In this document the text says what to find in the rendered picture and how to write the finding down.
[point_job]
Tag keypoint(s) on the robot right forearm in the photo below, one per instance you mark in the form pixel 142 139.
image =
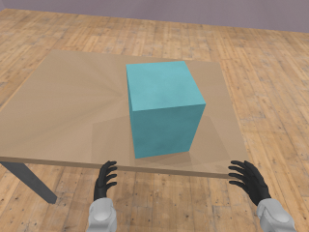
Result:
pixel 273 218

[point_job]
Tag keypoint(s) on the left robot hand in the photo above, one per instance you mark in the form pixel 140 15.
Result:
pixel 101 185

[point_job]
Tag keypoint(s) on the robot left forearm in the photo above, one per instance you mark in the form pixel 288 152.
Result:
pixel 102 216

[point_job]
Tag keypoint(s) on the table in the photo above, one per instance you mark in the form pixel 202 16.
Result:
pixel 73 111

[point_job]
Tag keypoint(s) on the carton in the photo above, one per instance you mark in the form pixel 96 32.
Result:
pixel 165 107

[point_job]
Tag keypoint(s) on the right robot hand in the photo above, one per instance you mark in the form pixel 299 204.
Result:
pixel 253 182

